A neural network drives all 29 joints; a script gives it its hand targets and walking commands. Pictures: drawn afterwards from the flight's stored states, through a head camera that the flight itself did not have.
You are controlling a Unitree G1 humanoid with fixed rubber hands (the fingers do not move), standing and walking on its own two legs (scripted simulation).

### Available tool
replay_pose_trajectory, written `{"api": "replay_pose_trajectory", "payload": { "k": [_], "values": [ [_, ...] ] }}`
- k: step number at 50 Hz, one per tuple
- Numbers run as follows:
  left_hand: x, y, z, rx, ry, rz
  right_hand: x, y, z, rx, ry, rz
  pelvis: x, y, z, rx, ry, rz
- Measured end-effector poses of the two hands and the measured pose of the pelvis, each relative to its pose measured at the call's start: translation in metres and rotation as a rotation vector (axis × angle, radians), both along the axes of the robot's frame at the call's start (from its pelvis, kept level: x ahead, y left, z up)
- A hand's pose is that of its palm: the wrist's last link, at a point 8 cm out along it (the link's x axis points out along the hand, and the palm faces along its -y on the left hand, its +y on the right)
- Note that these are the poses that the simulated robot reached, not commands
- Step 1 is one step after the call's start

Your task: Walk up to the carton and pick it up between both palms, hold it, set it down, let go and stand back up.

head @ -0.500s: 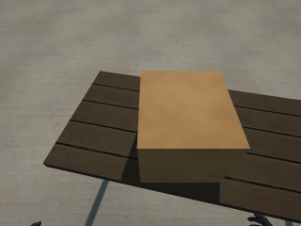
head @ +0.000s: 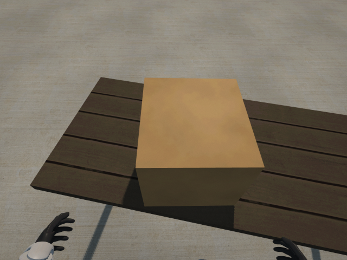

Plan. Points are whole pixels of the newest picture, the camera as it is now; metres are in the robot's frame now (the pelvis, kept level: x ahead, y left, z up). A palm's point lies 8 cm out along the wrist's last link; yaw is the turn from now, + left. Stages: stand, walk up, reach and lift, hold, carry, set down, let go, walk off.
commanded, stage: reach and lift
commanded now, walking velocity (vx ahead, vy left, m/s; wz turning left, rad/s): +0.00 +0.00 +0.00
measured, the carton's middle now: (190, 142) +0.42 -0.03 -0.01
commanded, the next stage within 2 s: none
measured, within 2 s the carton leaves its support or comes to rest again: neither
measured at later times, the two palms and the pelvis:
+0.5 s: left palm (44, 246) +0.16 +0.28 -0.04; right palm out of the picture +0.13 -0.26 -0.04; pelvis -0.01 +0.01 +0.02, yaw +0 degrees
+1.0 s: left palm (49, 234) +0.18 +0.26 -0.02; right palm (294, 254) +0.16 -0.24 -0.01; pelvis +0.00 +0.01 +0.02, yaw +0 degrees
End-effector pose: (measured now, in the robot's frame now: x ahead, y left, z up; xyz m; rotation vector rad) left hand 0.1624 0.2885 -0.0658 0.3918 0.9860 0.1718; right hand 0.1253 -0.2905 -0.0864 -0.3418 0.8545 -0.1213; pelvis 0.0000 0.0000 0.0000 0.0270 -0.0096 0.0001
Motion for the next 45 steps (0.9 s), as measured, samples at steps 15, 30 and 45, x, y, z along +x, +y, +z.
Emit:
{"api": "replay_pose_trajectory", "payload": {
  "k": [15,30,45],
  "values": [
    [0.005,-0.009,0.018,-0.079,-0.142,0.0,-0.001,0.019,0.033,0.011,-0.142,0.011,-0.009,0.0,0.012,-0.002,-0.025,-0.004],
    [-0.003,-0.011,0.027,-0.156,-0.286,0.039,0.012,0.043,0.051,0.057,-0.236,0.047,-0.01,0.01,0.016,-0.013,-0.03,-0.004],
    [0.015,-0.022,0.045,-0.199,-0.49,0.027,0.027,0.048,0.066,0.122,-0.369,0.005,-0.001,0.009,0.019,-0.012,-0.017,-0.004]
  ]
}}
